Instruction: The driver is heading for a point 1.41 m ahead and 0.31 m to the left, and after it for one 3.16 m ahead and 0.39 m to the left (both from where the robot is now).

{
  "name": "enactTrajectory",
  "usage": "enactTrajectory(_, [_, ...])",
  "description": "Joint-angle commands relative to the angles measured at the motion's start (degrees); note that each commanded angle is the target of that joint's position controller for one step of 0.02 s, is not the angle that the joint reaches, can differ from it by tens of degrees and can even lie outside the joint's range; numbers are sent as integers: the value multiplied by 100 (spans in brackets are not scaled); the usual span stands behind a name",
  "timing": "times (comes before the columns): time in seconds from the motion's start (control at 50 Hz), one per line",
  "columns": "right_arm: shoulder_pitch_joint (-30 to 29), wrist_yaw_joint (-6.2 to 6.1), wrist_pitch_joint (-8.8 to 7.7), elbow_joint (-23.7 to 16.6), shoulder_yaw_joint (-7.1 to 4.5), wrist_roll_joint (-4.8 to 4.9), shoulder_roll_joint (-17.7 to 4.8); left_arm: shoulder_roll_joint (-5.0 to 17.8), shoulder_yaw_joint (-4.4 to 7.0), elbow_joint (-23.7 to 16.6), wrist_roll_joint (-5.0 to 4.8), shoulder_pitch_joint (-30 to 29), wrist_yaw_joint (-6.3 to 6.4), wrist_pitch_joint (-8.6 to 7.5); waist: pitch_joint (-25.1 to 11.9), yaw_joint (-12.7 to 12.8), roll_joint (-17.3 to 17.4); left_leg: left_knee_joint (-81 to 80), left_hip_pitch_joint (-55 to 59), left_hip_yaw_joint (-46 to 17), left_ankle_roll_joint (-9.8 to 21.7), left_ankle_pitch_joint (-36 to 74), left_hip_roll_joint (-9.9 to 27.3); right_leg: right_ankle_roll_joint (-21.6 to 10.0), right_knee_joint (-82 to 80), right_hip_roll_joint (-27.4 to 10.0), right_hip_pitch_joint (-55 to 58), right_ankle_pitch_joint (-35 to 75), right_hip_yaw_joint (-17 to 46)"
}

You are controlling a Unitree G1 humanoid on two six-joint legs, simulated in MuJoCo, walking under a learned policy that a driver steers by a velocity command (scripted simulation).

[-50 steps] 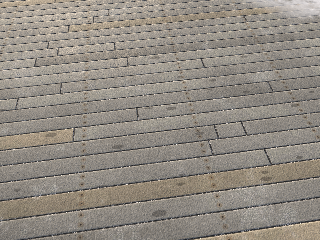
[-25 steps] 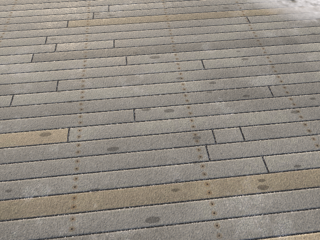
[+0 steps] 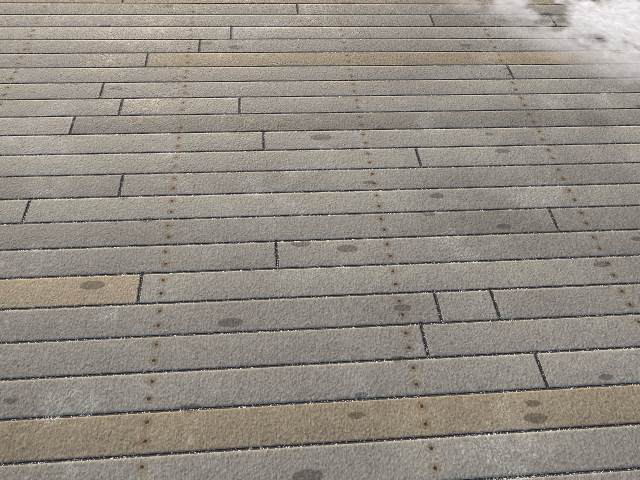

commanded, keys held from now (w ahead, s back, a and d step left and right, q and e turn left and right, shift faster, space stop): w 0.56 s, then w+q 0.44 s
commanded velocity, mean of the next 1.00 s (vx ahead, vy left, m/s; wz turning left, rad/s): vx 0.46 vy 0.00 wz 0.14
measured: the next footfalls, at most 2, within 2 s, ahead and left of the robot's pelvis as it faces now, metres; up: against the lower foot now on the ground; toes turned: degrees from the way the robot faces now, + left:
right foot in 0.54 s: +0.46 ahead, -0.11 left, +0.00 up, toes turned -3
left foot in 1.12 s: +0.74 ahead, +0.16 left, +0.00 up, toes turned +19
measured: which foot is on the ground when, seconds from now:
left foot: down 0.00-0.54, up 0.56-1.00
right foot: down 0.00-0.04, up 0.06-0.52, down 0.54-1.00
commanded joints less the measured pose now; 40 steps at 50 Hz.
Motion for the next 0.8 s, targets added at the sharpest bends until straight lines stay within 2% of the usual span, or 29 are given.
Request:
enactTrajectory(0.02, [1410,16,-32,306,-264,-11,-540,761,84,-394,3,-490,-34,-65,207,-961,-78,-640,2226,127,25,599,-295,-716,228,-565,-2077,1433,462])
enactTrajectory(0.04, [2257,-34,-41,394,-417,-47,-1136,398,-19,-619,24,-752,-38,-112,-73,-1247,1328,-1751,2960,-2081,577,-206,1061,-269,2520,75,-3005,1312,-292])
enactTrajectory(0.06, [2575,34,-119,411,-359,-146,-1277,4,-104,-785,-20,-706,-28,-230,-443,-1116,2098,-2840,3335,-4631,1286,-721,2109,-228,4166,555,-3994,-754,194])
enactTrajectory(0.08, [1911,38,-207,290,-223,-182,-962,257,-48,-829,-158,-791,-55,-309,-11,-761,1331,-2802,2871,-4542,1259,-1187,2261,-422,5017,111,-4510,-524,697])
enactTrajectory(0.1, [1303,70,-249,77,-119,-154,-669,431,-23,-888,-175,-948,-94,-347,337,-564,875,-2780,2416,-3686,1002,-998,2014,-591,5053,-203,-4618,119,656])
enactTrajectory(0.12, [885,114,-254,-55,-51,-165,-588,484,20,-860,-114,-964,-79,-357,433,-373,562,-2843,2050,-2931,790,-410,1732,-641,4782,-444,-4437,708,547])
enactTrajectory(0.14, [727,148,-235,-124,6,-188,-485,582,93,-851,-27,-999,-50,-332,466,-266,448,-2914,1783,-2284,567,253,1408,-654,4425,-599,-4177,1080,458])
enactTrajectory(0.16, [790,143,-205,-98,34,-215,-460,552,117,-823,-19,-910,-64,-280,424,-190,657,-2946,1596,-1855,493,786,1256,-610,4179,-680,-3868,1279,398])
enactTrajectory(0.2, [1183,86,-163,10,71,-224,-440,443,123,-830,-5,-1008,-98,-185,442,-204,625,-2975,1604,-1325,482,1781,1048,-465,3909,-677,-3863,1496,183])
enactTrajectory(0.26, [1446,-31,-120,13,63,-255,-665,348,91,-1153,45,-1787,-100,-127,576,-308,485,-3073,1702,-1111,581,2497,1096,-250,3104,-688,-4335,1943,91])
enactTrajectory(0.3, [1479,-85,-81,-54,70,-264,-689,295,43,-1365,45,-2333,-130,-145,650,-408,500,-3162,1621,-909,538,2498,1004,-187,2227,-601,-4238,2374,6])
enactTrajectory(0.34, [1612,-117,-74,-82,54,-238,-747,276,-3,-1508,19,-2788,-183,-167,723,-525,565,-3284,1608,-772,508,2369,968,-176,1531,-460,-3999,2728,-133])
enactTrajectory(0.4, [1901,-126,-48,-17,26,-176,-754,308,-47,-1684,-14,-3275,-281,-201,860,-621,567,-3237,2014,-671,522,2366,1104,-256,909,-334,-3937,2810,-190])
enactTrajectory(0.46, [1926,-137,11,-3,-30,-152,-820,384,-62,-1861,-31,-3522,-403,-269,840,-517,631,-2871,2595,-579,469,3063,1319,-466,511,-232,-3814,2469,-199])
enactTrajectory(0.5, [1763,-143,48,-70,-90,-180,-985,632,39,-1812,-22,-3089,-423,-295,379,-168,864,-2186,2838,-498,358,4943,1359,-654,460,74,-2936,2069,-376])
enactTrajectory(0.52, [1666,-138,89,-98,-115,-210,-1052,854,149,-1651,-26,-2427,-399,-293,-82,202,1012,-1390,2837,-406,284,5957,1279,-792,483,296,-2064,1924,-502])
enactTrajectory(0.54, [1510,-125,119,-170,-94,-232,-1018,1120,288,-1325,-35,-1326,-350,-269,-687,732,1030,-125,2261,-256,119,6095,1036,-980,442,306,-571,2054,-440])
enactTrajectory(0.56, [1528,-100,98,-341,5,-315,-788,1604,402,-1092,61,-231,-273,-228,-1591,976,272,1850,717,-92,-40,3959,632,-1352,598,-941,1407,1852,1050])
enactTrajectory(0.58, [2414,2,-41,-268,251,-189,193,1689,380,-975,170,3,-333,-236,-2607,397,-1324,3795,-1342,-696,-291,-1015,-515,-2282,-350,-2298,3108,451,4092])
enactTrajectory(0.6, [1816,15,-200,-286,86,11,-496,1125,242,-986,141,-207,-327,-256,-2128,638,-702,4423,-1881,-1432,-111,-1076,-294,-1911,-885,-2083,2628,160,4223])
enactTrajectory(0.62, [1191,-6,-256,-538,-12,149,-804,906,165,-1070,109,-812,-306,-288,-1140,477,-506,4429,-2171,-1193,-36,-572,-4,-1601,-1001,-1963,1642,673,3124])
enactTrajectory(0.64, [895,-78,-251,-617,-31,117,-829,745,97,-1156,118,-1347,-320,-336,-709,232,144,4138,-1849,-1066,-41,3,331,-1441,-1186,-1805,620,1441,2333])
enactTrajectory(0.66, [823,-133,-179,-617,-99,26,-770,571,53,-1134,168,-1594,-350,-382,-422,18,271,3819,-1543,-1023,-37,318,521,-1294,-1389,-1592,-112,1739,1740])
enactTrajectory(0.68, [1082,-130,-75,-572,-110,1,-611,467,24,-1060,236,-1658,-366,-410,-363,-192,29,3614,-1139,-1107,-18,489,684,-1207,-1537,-1428,-542,1874,1300])
enactTrajectory(0.7, [1245,-128,18,-523,-116,18,-457,403,20,-983,240,-1619,-368,-411,-269,-273,-83,3453,-1002,-1097,-13,518,723,-1190,-1680,-1315,-759,1889,1003])
enactTrajectory(0.72, [1268,-134,93,-527,-127,37,-389,440,29,-911,232,-1548,-348,-421,-139,-318,-124,3328,-1022,-1069,-23,532,746,-1199,-1806,-1261,-935,1953,735])
enactTrajectory(0.76, [918,-156,192,-691,-164,18,-438,628,67,-831,245,-1474,-273,-434,129,-346,-120,3035,-1454,-1092,-84,862,782,-1197,-1989,-1252,-1064,2135,352])
enactTrajectory(0.8, [496,-142,207,-871,-197,-41,-499,738,98,-773,268,-1307,-184,-413,257,-272,-23,2585,-1980,-1196,-164,1401,778,-1184,-2057,-1272,-869,2284,120])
